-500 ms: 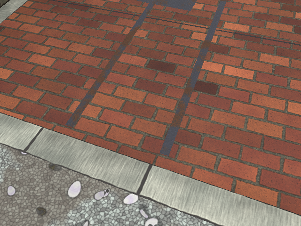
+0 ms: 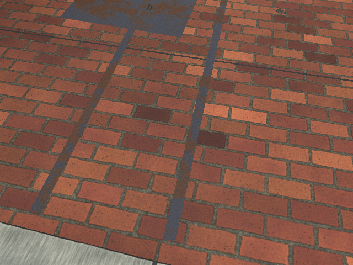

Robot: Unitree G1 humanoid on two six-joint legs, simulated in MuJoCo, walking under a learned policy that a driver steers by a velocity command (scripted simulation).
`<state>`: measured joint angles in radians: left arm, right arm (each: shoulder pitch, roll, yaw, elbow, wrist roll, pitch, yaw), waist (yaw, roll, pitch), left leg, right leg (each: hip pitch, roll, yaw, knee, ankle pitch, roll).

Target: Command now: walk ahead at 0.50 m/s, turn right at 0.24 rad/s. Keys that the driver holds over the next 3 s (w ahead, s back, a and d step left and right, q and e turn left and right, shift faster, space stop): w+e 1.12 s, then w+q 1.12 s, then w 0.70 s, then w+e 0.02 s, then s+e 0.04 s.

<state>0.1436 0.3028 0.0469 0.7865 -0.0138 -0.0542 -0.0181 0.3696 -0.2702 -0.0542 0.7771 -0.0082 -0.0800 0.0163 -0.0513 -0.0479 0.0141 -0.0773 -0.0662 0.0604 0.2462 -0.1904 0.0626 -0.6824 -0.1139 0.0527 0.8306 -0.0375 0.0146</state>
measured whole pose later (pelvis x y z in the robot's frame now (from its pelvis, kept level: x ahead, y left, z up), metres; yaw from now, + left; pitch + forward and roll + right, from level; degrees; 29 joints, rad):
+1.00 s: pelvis +0.61 -0.06 -0.13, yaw -34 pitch +1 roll +0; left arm 0.41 0.24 0.05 0.78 -0.05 -0.01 0.05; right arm 0.29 -0.22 -0.05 0.88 -0.01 -0.08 0.04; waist 0.04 -0.05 -0.02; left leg -0.29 -0.04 -0.01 0.57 -0.29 0.03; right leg -0.63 0.02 0.08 1.72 -0.46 0.00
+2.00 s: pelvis +1.08 -0.29 -0.13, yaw -17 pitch +2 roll -1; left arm 0.20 0.28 0.07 0.82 -0.02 -0.11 0.01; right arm 0.18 -0.28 -0.07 0.75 0.02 -0.05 0.04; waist 0.00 -0.01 0.07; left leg -0.41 -0.06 0.00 0.57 -0.19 0.08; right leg -0.37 -0.07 0.02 1.18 -0.42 0.01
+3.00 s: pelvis +1.62 -0.37 -0.12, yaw -3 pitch +2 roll +0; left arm 0.34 0.30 0.04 0.90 -0.03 -0.07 -0.01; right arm 0.12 -0.26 -0.04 0.69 0.00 -0.08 0.03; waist 0.04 -0.02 0.04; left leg -0.37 -0.03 0.04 0.50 -0.15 0.05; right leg -0.31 -0.01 0.04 1.11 -0.44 -0.02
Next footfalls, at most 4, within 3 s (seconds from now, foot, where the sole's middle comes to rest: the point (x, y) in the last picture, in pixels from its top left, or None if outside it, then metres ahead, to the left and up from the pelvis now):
0.22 right None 0.29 -0.15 -0.78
0.84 left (171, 226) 0.70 0.00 -0.89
1.36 right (246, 197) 0.83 -0.36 -0.89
1.88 left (214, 136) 1.20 -0.25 -0.89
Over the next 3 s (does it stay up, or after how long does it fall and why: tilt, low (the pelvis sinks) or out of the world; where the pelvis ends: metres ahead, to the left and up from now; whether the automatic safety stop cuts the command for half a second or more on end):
stays up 1.62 -0.37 -0.12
